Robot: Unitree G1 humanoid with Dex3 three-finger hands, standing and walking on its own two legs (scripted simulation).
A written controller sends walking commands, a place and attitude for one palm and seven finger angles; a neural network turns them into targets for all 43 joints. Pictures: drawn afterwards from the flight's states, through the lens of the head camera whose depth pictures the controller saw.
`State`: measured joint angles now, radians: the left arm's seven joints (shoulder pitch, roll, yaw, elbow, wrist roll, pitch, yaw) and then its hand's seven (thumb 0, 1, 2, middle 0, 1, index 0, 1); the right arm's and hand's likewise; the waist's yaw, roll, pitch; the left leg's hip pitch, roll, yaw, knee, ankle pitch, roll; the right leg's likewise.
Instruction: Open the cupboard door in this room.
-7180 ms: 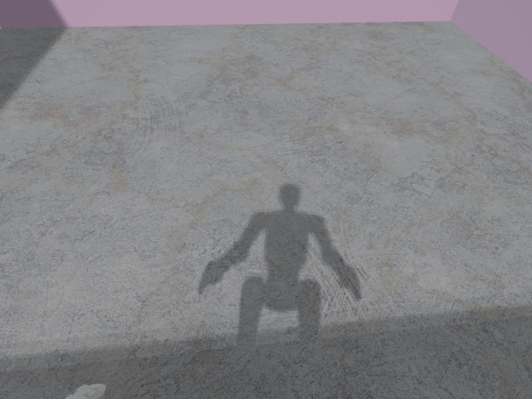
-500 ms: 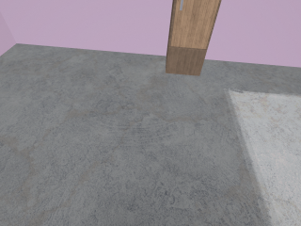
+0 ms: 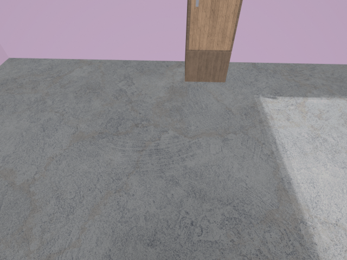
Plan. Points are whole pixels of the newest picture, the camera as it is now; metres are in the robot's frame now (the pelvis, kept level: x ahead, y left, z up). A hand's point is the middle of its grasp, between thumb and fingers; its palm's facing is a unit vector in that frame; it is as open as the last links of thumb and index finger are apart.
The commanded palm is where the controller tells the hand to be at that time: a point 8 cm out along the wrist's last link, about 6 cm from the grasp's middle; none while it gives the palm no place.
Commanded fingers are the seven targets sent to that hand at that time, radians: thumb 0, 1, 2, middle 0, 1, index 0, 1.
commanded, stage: turn or walk to find it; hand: left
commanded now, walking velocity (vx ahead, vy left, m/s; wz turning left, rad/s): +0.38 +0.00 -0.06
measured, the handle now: out of the picture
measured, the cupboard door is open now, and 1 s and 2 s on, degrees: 0 0 0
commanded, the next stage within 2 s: stand and wait in 0.74 s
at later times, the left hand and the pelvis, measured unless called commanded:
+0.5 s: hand (104, 243) +0.20 +0.21 -0.17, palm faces +0.06 -0.98 -0.20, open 7.3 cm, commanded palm none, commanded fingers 0.00 0.90 0.90 -0.20 -0.30 -0.20 -0.30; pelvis +0.13 +0.02 +0.00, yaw +4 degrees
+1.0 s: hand (97, 239) +0.21 +0.24 -0.20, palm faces +0.30 -0.93 -0.20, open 7.3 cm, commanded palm none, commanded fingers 0.00 0.90 0.90 -0.20 -0.30 -0.20 -0.30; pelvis +0.22 +0.04 -0.01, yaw +14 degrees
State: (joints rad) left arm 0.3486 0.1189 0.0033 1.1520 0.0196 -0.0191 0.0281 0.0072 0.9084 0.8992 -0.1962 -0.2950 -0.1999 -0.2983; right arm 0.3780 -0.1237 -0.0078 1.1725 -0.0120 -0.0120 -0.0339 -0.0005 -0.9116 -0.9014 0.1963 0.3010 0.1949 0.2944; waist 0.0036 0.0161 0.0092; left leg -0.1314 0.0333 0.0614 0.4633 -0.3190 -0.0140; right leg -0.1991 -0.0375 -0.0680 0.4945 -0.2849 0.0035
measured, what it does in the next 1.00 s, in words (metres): walks ahead: right foot, then left foot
